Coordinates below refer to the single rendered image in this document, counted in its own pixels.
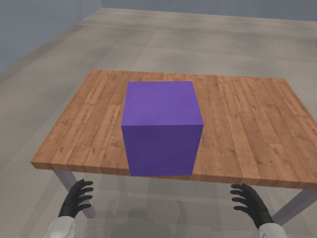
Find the carton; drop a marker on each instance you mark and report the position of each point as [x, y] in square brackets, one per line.
[162, 127]

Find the table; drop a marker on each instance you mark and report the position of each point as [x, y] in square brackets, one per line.
[256, 131]

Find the robot left forearm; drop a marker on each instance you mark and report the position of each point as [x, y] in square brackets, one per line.
[62, 227]

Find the right robot hand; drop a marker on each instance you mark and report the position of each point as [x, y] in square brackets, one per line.
[255, 206]

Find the robot right forearm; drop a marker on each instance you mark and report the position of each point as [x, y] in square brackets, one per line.
[271, 230]

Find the left robot hand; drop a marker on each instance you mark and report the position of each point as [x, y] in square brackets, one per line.
[70, 205]

